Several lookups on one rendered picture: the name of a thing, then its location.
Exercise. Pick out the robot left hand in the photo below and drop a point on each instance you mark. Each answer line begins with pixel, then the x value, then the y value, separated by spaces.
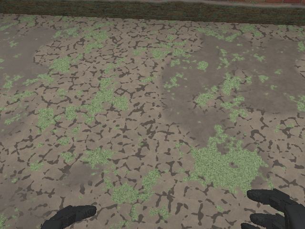
pixel 69 215

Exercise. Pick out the robot right hand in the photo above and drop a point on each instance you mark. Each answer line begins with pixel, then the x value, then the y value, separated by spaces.
pixel 294 213

